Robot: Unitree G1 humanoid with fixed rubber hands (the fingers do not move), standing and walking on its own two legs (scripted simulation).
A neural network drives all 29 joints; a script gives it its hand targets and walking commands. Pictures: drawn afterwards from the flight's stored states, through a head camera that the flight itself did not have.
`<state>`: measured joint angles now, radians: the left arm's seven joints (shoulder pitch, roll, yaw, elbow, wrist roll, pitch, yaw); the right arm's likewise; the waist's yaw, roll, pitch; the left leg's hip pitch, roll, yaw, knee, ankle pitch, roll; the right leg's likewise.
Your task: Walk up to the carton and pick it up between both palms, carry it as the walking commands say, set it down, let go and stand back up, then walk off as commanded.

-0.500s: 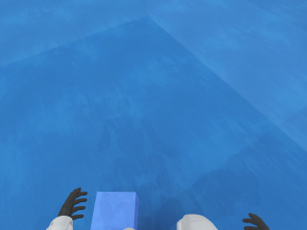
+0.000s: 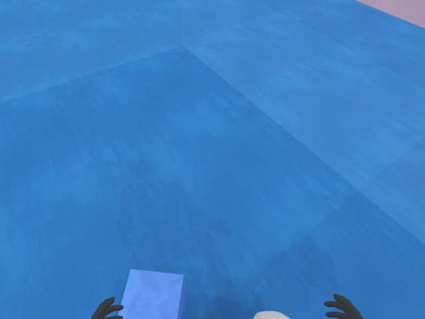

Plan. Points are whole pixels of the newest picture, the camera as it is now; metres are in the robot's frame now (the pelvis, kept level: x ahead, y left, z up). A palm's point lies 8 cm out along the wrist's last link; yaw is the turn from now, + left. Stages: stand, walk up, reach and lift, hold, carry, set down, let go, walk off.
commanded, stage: stand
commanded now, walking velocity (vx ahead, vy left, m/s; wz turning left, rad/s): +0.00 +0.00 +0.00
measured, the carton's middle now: (152, 316) +0.21 +0.23 -0.68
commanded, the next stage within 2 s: none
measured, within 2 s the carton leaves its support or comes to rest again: neither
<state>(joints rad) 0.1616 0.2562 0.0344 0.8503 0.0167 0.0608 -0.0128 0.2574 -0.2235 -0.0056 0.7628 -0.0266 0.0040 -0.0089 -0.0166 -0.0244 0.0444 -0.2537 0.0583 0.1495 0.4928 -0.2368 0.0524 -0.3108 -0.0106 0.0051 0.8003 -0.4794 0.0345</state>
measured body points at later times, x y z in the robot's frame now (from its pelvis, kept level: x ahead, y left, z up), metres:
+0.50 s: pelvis -0.02 +0.00 +0.00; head -0.01 +0.00 +0.45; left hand +0.05 +0.24 -0.15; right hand +0.01 -0.26 -0.14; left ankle +0.02 +0.08 -0.74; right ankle -0.04 -0.13 -0.74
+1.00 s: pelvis +0.00 +0.00 +0.00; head +0.00 +0.01 +0.45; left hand +0.00 +0.22 -0.16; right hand -0.01 -0.23 -0.15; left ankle +0.02 +0.08 -0.74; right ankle -0.04 -0.13 -0.74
